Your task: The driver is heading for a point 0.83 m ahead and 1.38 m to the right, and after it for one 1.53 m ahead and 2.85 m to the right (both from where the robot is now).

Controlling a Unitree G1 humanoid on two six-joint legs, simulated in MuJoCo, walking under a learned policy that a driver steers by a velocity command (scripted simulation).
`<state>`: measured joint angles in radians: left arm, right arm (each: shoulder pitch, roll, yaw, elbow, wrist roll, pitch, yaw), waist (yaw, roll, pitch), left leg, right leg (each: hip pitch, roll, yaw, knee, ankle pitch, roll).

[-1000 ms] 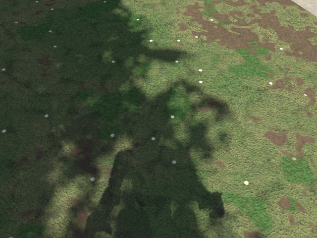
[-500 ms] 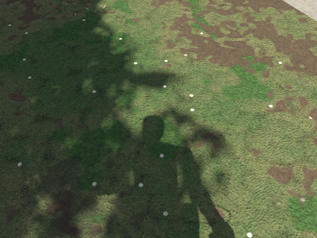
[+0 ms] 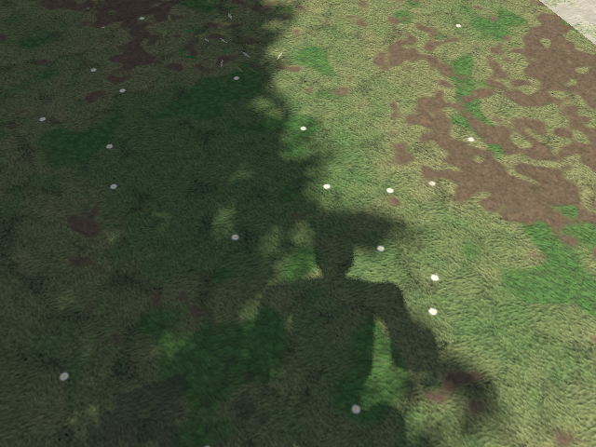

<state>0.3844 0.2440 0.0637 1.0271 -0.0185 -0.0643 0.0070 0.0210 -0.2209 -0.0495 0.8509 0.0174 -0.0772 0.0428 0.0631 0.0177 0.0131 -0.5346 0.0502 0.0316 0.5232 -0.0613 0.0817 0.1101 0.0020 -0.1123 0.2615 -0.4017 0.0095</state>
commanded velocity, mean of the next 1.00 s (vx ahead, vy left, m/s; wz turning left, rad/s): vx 0.50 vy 0.00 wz -0.48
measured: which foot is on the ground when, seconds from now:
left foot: up 0.00-0.00, down 0.02-0.58, up 0.60-1.00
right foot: down 0.00-0.04, up 0.06-0.54, down 0.56-1.00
